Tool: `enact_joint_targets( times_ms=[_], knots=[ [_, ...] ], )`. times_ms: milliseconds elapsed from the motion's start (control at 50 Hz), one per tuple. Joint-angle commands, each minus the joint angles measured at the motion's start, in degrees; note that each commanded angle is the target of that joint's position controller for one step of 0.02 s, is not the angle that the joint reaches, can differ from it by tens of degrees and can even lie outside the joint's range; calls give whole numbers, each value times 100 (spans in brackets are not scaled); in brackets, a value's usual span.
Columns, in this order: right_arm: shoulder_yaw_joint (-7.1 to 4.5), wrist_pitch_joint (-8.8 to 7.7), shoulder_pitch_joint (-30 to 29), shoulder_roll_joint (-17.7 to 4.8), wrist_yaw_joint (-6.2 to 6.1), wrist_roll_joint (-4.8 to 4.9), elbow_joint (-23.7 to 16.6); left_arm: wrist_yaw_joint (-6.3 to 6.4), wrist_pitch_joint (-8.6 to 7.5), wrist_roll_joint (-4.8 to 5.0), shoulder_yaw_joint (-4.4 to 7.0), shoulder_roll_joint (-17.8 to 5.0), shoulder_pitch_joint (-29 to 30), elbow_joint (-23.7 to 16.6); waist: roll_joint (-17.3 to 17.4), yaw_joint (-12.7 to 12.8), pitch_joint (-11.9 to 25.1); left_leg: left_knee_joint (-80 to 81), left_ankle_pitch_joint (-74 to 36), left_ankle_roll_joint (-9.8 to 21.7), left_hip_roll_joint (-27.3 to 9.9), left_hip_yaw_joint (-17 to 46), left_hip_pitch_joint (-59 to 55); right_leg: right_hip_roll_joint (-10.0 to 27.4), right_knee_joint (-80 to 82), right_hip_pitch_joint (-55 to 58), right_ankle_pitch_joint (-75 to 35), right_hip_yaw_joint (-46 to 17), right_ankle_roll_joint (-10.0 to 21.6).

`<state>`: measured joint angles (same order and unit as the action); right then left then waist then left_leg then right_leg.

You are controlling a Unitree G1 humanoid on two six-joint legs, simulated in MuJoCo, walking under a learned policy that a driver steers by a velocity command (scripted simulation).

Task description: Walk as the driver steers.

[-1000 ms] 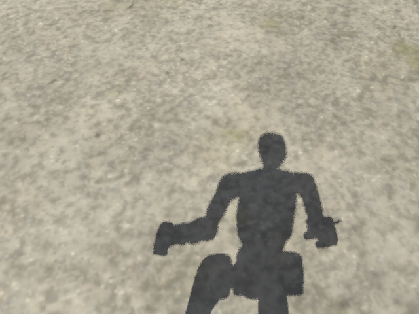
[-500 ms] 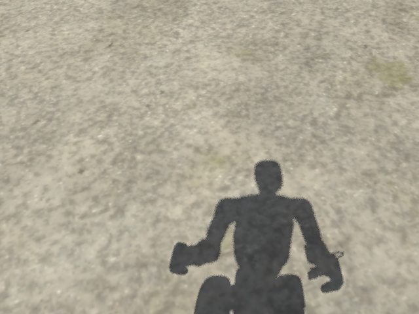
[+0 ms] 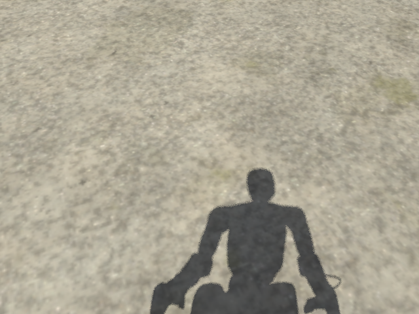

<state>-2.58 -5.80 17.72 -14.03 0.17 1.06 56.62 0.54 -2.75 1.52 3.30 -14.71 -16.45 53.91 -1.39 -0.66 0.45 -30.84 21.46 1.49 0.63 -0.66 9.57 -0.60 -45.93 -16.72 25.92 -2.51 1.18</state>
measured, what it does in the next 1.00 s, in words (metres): walks ahead, turning left: right foot, then left foot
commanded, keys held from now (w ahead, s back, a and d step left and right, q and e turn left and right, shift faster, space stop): w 0.32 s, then w+q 0.68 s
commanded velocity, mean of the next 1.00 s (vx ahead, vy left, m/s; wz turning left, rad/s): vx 0.47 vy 0.00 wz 0.27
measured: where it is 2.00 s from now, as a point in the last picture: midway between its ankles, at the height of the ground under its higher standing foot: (138, 198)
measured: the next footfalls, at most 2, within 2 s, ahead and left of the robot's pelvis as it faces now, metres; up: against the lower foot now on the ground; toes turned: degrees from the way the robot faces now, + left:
right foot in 0.34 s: +0.33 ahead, -0.15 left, +0.00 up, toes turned -1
left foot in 0.90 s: +0.60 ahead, +0.14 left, +0.00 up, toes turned +19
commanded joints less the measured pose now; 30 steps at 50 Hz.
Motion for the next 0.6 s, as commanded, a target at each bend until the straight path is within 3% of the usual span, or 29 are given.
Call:
enact_joint_targets(
  times_ms=[20,60,100,160,200,260,300,320,340,360,380,400,420,440,480,540,600],
  knots=[
    [-168,-88,1063,-851,43,-91,77,-69,-373,91,81,-567,1101,-802,825,-422,-512,1700,-1007,1367,-2067,3089,-2435,271,-1928,-3751,117,-124,128],
    [-88,-23,889,-690,51,-70,30,-134,-372,39,90,-524,1273,-825,632,-338,-585,1866,-1892,1098,-1852,2217,-2270,576,-1736,-3813,-526,24,174],
    [-24,82,850,-532,0,-78,6,-215,-346,-7,34,-298,1465,-904,754,-316,-590,2093,-2377,939,-1495,1492,-1771,575,-991,-3251,-1057,282,49],
    [-48,131,731,-772,-122,-89,-87,-289,-304,-32,-103,4,2060,-1127,766,-372,-709,2409,-2258,821,-1085,738,-656,284,512,-1981,-2064,612,-122],
    [-111,95,893,-988,-151,-42,-31,-300,-270,-6,-95,-135,2274,-1238,871,-365,-762,2630,-2093,837,-1219,719,-401,171,1043,-1369,-2464,624,-105],
    [-166,88,835,-1024,-147,32,15,-296,-248,17,-3,-477,2196,-1283,877,-111,-749,2387,-2865,701,-1504,638,-882,173,1467,-1092,-2540,434,133],
    [-204,153,727,-1083,-138,2,-10,-259,-235,-6,150,-753,1468,-1100,901,353,-166,1319,-4830,512,-1446,368,-1114,-53,1451,-79,-2295,576,376],
    [-180,205,726,-1013,-139,-40,-36,-221,-205,14,278,-938,564,-807,832,769,369,243,-5289,374,-1213,192,-835,-182,1466,1055,-2192,665,529],
    [-94,229,768,-820,-131,-126,-161,-156,-178,-27,381,-1237,-416,-599,354,1124,1023,-1437,-3936,214,-957,157,443,701,1385,2753,-1757,-354,828],
    [166,143,1580,160,-85,-78,-225,-193,-174,-108,438,-1683,-858,-443,-1439,670,2076,-3676,317,-97,157,172,2270,2280,2300,4293,24,-3304,1740],
    [31,12,1164,-414,-61,93,-190,-213,-209,-80,280,-1119,-676,-457,-1103,838,1761,-4486,1023,21,69,956,2803,2291,3152,3749,753,-4122,1597],
    [-107,-59,556,-833,-57,252,-444,-201,-262,-73,199,-896,-117,-511,-856,697,751,-4676,596,152,-213,864,3224,2171,3254,2885,552,-3225,1307],
    [-117,-74,267,-853,-96,233,-513,-198,-312,-97,149,-755,361,-576,-412,486,328,-4450,47,207,-538,739,3001,1991,3362,2025,-205,-2433,1163],
    [-154,-35,192,-776,-134,133,-503,-218,-365,-151,109,-580,655,-570,-241,297,77,-4148,-304,203,-729,716,2721,1773,3500,1359,-841,-1795,1048],
    [-171,149,488,-507,-134,103,-416,-234,-432,-231,69,-380,898,-486,-445,-27,9,-3815,-585,197,-930,777,2114,1489,3793,702,-1288,-971,926],
    [-194,329,215,-408,-148,79,-590,-176,-495,-222,109,-528,791,-312,-265,-111,-310,-3468,-904,103,-974,788,2445,1502,4132,392,-1657,-333,1017],
    [-223,325,-256,-454,-109,30,-796,-69,-482,-259,142,-670,596,-220,-69,-30,-450,-2719,-1793,-6,-910,901,3032,1489,4205,673,-2051,140,1015]
  ],
)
